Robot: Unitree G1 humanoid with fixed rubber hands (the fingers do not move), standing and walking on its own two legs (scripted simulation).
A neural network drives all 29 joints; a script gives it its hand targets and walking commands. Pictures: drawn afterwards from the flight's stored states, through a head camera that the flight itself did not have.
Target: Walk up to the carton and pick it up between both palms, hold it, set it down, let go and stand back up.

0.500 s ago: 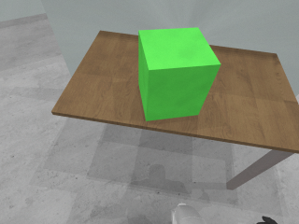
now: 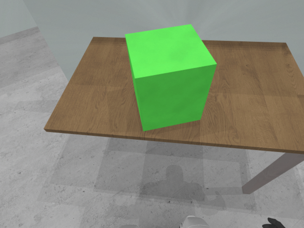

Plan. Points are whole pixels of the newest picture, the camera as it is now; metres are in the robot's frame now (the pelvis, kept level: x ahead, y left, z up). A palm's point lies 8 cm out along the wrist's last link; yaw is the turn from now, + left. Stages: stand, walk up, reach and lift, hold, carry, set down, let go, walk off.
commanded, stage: walk up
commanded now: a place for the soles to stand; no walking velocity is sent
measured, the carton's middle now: (165, 80) +0.54 -0.03 +0.03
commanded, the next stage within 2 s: none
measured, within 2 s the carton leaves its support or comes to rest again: neither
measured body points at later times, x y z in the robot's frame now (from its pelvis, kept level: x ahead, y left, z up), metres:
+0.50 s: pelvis -0.01 -0.01 +0.00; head +0.02 -0.03 +0.45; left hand +0.07 +0.32 -0.09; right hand +0.09 -0.34 -0.11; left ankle +0.00 +0.10 -0.72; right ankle +0.00 -0.13 -0.72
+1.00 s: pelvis -0.01 -0.01 +0.00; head +0.02 -0.02 +0.45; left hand +0.07 +0.32 -0.09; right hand +0.09 -0.33 -0.10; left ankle +0.00 +0.11 -0.71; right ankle -0.01 -0.13 -0.72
